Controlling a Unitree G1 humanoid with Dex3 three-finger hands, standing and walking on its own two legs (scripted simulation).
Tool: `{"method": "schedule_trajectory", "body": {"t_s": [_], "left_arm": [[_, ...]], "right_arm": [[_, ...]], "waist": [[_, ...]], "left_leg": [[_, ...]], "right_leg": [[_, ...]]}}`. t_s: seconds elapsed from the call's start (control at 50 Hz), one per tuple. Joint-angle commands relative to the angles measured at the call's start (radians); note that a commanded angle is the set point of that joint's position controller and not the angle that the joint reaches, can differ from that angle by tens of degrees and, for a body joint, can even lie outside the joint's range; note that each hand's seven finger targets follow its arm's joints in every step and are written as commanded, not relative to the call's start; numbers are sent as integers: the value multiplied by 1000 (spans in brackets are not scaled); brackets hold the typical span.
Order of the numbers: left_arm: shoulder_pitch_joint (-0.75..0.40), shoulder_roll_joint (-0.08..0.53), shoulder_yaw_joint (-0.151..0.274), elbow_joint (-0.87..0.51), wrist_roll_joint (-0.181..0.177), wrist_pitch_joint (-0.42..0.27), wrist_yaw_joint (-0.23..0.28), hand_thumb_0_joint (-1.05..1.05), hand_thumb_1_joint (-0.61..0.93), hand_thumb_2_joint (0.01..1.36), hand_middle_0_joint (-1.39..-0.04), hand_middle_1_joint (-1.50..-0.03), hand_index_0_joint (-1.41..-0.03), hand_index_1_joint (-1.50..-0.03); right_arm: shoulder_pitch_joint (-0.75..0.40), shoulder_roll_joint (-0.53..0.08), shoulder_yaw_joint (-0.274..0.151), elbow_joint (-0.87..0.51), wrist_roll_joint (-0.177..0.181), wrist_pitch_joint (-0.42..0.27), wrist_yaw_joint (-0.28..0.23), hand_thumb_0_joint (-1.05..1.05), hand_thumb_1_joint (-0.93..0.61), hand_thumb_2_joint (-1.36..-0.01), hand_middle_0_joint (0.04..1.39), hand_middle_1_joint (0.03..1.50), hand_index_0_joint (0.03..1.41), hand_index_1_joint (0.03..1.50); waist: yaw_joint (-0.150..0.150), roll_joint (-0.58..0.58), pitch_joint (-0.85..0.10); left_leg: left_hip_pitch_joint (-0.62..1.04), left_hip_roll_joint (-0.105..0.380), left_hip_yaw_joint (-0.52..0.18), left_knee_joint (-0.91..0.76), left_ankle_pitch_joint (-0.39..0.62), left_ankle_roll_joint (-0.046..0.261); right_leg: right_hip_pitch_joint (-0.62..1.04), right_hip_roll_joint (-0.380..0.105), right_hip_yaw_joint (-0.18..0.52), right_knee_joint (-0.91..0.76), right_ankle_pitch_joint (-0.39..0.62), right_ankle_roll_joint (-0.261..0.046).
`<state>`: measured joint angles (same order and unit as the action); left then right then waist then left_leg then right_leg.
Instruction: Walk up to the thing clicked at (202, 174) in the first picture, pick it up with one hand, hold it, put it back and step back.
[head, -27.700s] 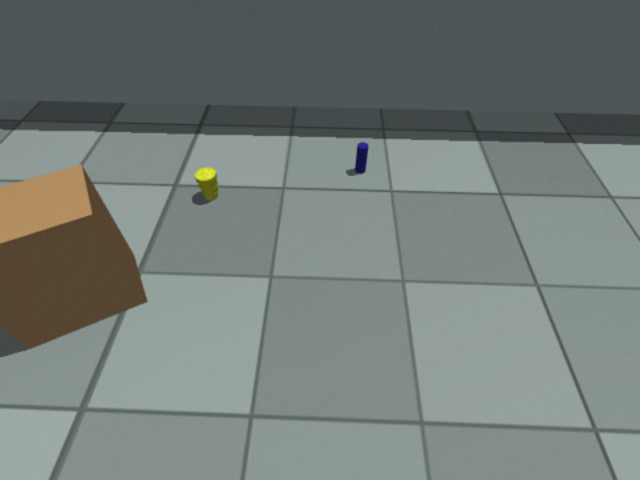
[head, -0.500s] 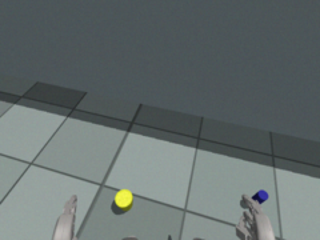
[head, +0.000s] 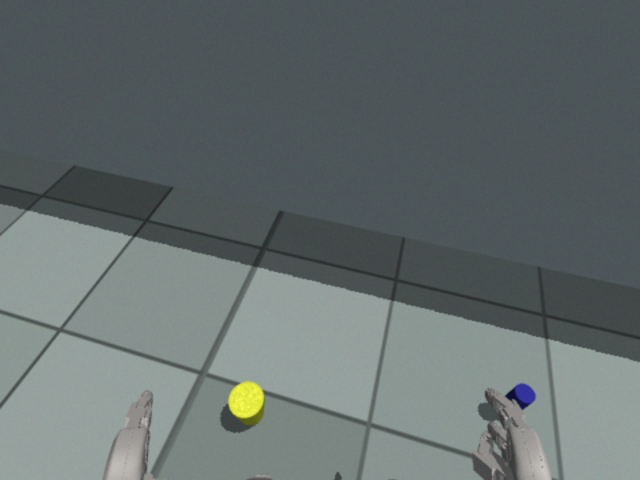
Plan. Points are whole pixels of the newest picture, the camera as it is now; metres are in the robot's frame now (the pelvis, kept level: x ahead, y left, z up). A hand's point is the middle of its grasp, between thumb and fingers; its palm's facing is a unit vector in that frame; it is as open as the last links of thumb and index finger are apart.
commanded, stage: stand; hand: left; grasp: from the side
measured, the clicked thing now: (249, 407) +0.41 +0.20 -0.66
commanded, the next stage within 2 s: none
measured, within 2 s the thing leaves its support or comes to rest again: neither
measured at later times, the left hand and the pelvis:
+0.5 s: hand out of the picture +0.15 +0.21 -0.10, palm faces -0.01 -0.94 -0.33, open 8.5 cm; pelvis -0.01 +0.00 +0.01, yaw +0 degrees
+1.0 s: hand out of the picture +0.04 +0.25 -0.11, palm faces +0.02 -0.94 -0.34, open 7.4 cm; pelvis -0.01 +0.01 +0.05, yaw +1 degrees
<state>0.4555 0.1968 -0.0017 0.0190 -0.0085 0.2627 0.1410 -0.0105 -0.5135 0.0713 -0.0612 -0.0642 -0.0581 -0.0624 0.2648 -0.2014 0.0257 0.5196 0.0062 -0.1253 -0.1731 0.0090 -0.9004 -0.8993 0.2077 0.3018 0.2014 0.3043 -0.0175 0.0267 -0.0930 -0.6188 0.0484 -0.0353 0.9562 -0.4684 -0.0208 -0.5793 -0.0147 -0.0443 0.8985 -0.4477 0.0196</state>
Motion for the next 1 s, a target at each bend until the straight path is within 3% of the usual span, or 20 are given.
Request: {"method": "schedule_trajectory", "body": {"t_s": [0.0, 0.04, 0.18, 0.32, 0.34, 0.38, 0.4, 0.44, 0.48, 0.52, 0.58, 0.62, 0.68, 0.76, 0.88, 0.96, 0.98], "left_arm": [[-23, 99, 48, -201, 8, -52, 11, 0, -430, 161, -133, -143, -134, -142], [-12, 100, 44, -193, 8, -50, 11, 0, -270, 321, -200, -300, -200, -301], [-14, 96, 46, -193, 10, -55, 12, 0, 290, 881, -200, -300, -200, -301], [-21, 100, 46, -195, 10, -57, 15, 0, 850, 900, -200, -300, -200, -301], [-185, 235, 93, 155, 102, -166, -41, 0, 900, 900, -200, -300, -200, -301], [-158, 254, 100, 282, 110, -233, -81, 0, 900, 900, -200, -300, -200, -301], [-163, 256, 90, 305, 101, -251, -94, 0, 900, 900, -200, -300, -200, -301], [-187, 257, 79, 385, 73, -275, -109, 0, 900, 900, -200, -300, -200, -301], [-200, 259, 78, 460, 62, -284, -113, 0, 900, 900, -200, -300, -200, -301], [-228, 275, 78, 527, 61, -293, -113, 0, 900, 900, -200, -300, -200, -301], [-263, 288, 78, 605, 57, -305, -109, 0, 900, 900, -200, -300, -200, -301], [-271, 285, 78, 650, 49, -305, -105, 0, 900, 900, -200, -300, -200, -301], [-270, 286, 72, 725, 44, -297, -105, 0, 900, 900, -200, -300, -200, -301], [-260, 289, 66, 813, 38, -293, -106, 0, 900, 900, -200, -300, -200, -301], [-277, 310, 56, 918, 34, -294, -107, 0, 900, 900, -200, -300, -200, -301], [-298, 315, 50, 971, 35, -287, -110, 0, 900, 900, -200, -300, -200, -301], [-298, 318, 50, 981, 35, -288, -112, 0, 900, 900, -200, -300, -200, -301]], "right_arm": [[-57, -122, -54, -154, -1, -61, -14, 0, -900, -900, 200, 300, 200, 300], [-55, -126, -56, -159, 1, -58, -17, 0, -900, -900, 200, 300, 200, 300], [-50, -121, -54, -156, -3, -61, -20, 0, -900, -900, 200, 300, 200, 300], [-59, -125, -53, -157, -1, -69, -20, 0, -900, -900, 200, 300, 200, 300], [-105, -267, -90, 53, -119, 3, 40, 0, -900, -900, 200, 300, 200, 300], [-75, -254, -98, 100, -123, 43, 89, 0, -900, -900, 200, 300, 200, 300], [-93, -251, -99, 101, -111, 53, 102, 0, -900, -900, 200, 300, 200, 300], [-93, -246, -97, 129, -73, 54, 131, 0, -900, -900, 200, 300, 200, 300], [-110, -248, -104, 155, -57, 58, 147, 0, -900, -900, 200, 300, 200, 300], [-111, -242, -107, 187, -56, 68, 152, 0, -900, -900, 200, 300, 200, 300], [-101, -249, -107, 237, -57, 73, 156, 0, -900, -900, 200, 300, 200, 300], [-99, -261, -109, 267, -59, 78, 155, 0, -900, -900, 200, 300, 200, 300], [-116, -273, -105, 306, -55, 85, 155, 0, -900, -900, 200, 300, 200, 300], [-117, -291, -101, 362, -49, 88, 152, 0, -900, -900, 200, 300, 200, 300], [-115, -294, -90, 440, -36, 92, 148, 0, -900, -900, 200, 300, 200, 300], [-140, -310, -89, 473, -34, 99, 148, 0, -900, -900, 200, 300, 200, 300], [-146, -309, -89, 478, -34, 99, 149, 0, -900, -900, 200, 300, 200, 300]], "waist": [[5, 30, -103], [0, 13, -99], [-2, -1, -109], [4, 23, -91], [37, -41, 36], [30, -76, -50], [31, -51, -17], [35, -6, -37], [44, -31, -40], [33, -51, -9], [19, -44, -24], [27, -8, 5], [32, 17, 64], [37, 36, 60], [31, -13, 68], [29, 11, 139], [33, 2, 132]], "left_leg": [[82, -34, 27, -173, 201, 16], [82, -35, 30, -169, 208, 18], [78, -37, 33, -161, 198, 21], [68, -30, 18, -193, 134, 16], [94, 4, -44, -226, 294, 57], [168, 1, -13, -199, 323, 87], [169, -2, -33, -225, 300, 91], [219, 0, -44, -263, 288, 92], [244, -4, -38, -269, 282, 78], [243, -15, -29, -293, 227, 75], [314, -9, -29, -303, 320, 71], [318, 5, -52, -356, 329, 76], [297, 26, -87, -450, 267, 76], [346, 43, -106, -521, 279, 68], [417, 41, -81, -555, 386, 49], [394, 48, -100, -646, 218, 44], [400, 49, -99, -648, 215, 44]], "right_leg": [[62, 29, -31, -133, 176, -28], [51, 30, -29, -138, 182, -25], [57, 27, -24, -141, 178, -24], [36, 34, -35, -132, 114, -28], [172, -52, 55, -153, 171, -78], [205, -78, 106, -158, 243, -109], [172, -72, 105, -177, 216, -105], [213, -76, 98, -188, 225, -89], [220, -81, 98, -218, 235, -85], [230, -95, 117, -276, 203, -80], [265, -108, 121, -293, 314, -78], [283, -93, 96, -295, 297, -67], [305, -78, 77, -337, 236, -57], [360, -79, 67, -388, 243, -51], [427, -107, 83, -473, 321, -47], [410, -96, 73, -519, 216, -36], [417, -98, 71, -528, 204, -38]]}}
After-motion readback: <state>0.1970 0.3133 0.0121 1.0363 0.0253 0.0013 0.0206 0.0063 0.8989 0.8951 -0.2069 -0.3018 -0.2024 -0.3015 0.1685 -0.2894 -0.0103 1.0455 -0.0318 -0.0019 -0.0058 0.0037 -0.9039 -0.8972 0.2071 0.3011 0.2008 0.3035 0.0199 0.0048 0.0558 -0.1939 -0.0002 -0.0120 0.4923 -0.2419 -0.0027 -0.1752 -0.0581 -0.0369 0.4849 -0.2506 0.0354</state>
